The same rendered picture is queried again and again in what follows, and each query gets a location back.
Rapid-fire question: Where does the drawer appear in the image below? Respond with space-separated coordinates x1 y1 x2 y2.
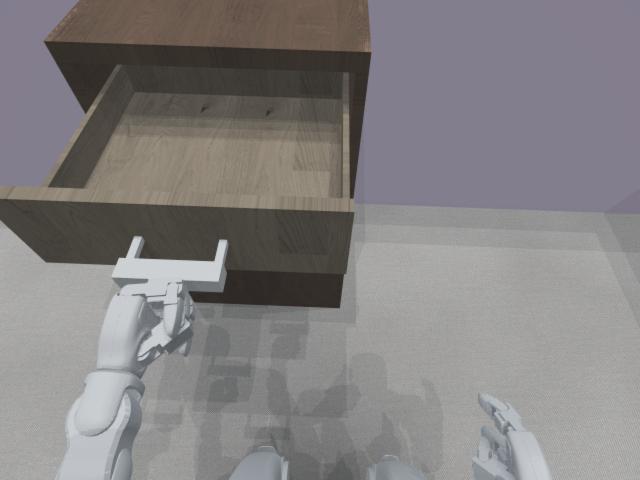
0 65 354 274

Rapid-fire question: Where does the right robot hand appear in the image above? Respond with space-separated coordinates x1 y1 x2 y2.
472 392 553 480

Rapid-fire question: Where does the left robot forearm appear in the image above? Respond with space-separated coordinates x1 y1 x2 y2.
54 369 145 480

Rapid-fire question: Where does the cabinet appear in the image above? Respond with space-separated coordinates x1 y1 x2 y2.
44 0 371 308

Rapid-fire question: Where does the left robot hand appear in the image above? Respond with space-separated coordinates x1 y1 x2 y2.
96 277 196 379

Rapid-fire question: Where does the left robot thigh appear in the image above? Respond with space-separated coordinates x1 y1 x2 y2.
229 452 290 480

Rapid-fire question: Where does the handle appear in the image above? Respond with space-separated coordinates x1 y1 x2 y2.
111 236 229 292

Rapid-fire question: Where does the left robot shin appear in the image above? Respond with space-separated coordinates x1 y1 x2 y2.
257 446 277 454

